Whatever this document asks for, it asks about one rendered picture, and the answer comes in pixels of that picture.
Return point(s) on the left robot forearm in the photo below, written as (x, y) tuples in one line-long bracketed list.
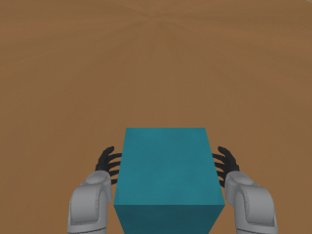
[(88, 205)]

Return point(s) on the robot left hand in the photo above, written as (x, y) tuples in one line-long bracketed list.
[(104, 159)]

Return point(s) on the right robot forearm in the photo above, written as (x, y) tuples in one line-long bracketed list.
[(254, 210)]

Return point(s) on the robot right hand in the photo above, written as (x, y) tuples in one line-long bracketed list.
[(228, 166)]

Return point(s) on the carton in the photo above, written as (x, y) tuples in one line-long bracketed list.
[(167, 182)]

